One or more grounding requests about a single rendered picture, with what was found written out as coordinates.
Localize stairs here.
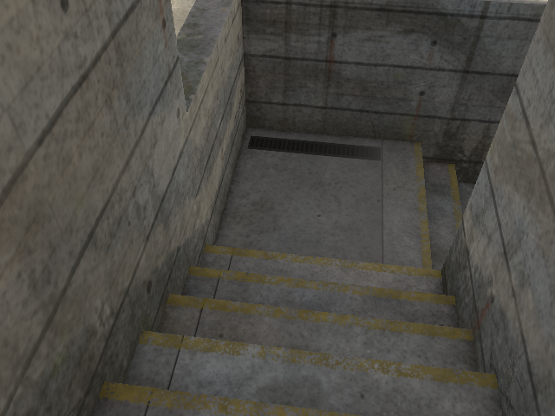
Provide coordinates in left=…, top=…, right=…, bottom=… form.
left=92, top=244, right=502, bottom=416
left=423, top=161, right=475, bottom=270

